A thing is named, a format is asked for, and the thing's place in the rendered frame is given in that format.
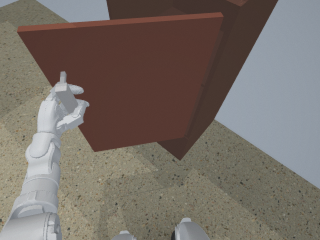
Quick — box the handle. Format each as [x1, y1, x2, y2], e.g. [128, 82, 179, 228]
[55, 71, 84, 119]

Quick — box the robot left shin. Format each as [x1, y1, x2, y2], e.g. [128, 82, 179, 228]
[119, 230, 130, 234]

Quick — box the cupboard door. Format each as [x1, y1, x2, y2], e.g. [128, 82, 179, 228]
[17, 12, 224, 152]

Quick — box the left robot forearm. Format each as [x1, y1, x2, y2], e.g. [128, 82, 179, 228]
[0, 132, 62, 240]

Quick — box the left robot upper arm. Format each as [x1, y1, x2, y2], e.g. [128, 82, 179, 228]
[0, 212, 63, 240]

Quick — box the robot left hand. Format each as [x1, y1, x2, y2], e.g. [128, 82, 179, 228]
[37, 82, 90, 139]

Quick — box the right robot thigh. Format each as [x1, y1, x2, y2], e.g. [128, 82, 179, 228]
[175, 221, 210, 240]

